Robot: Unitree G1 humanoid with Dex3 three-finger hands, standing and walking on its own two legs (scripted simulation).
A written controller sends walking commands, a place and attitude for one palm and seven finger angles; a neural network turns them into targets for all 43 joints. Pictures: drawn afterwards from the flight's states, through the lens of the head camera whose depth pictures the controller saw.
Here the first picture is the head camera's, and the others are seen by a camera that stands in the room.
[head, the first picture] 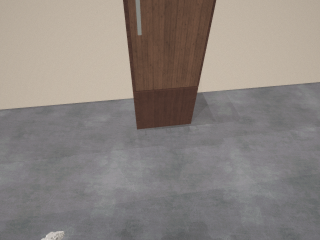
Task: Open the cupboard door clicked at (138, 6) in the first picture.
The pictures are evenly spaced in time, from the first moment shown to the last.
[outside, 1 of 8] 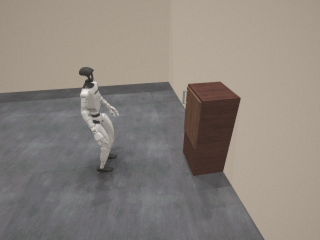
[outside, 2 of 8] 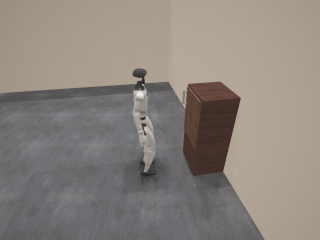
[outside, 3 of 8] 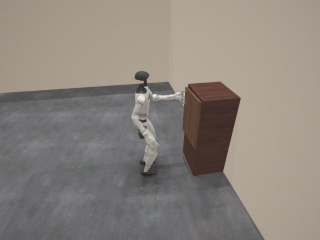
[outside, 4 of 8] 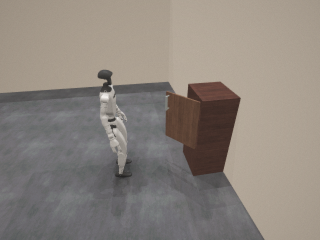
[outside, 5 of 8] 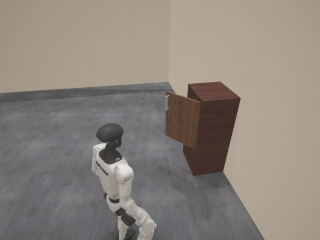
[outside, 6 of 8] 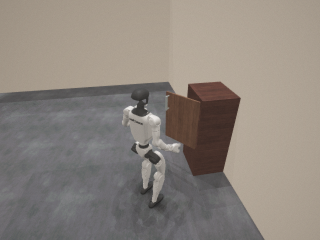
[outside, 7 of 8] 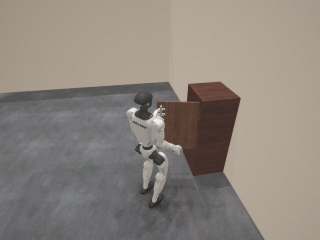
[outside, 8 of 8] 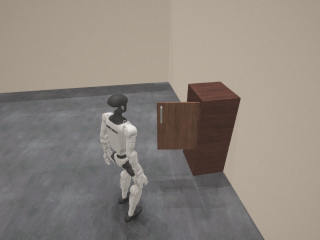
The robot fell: no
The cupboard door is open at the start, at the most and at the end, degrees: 0 82 80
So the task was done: yes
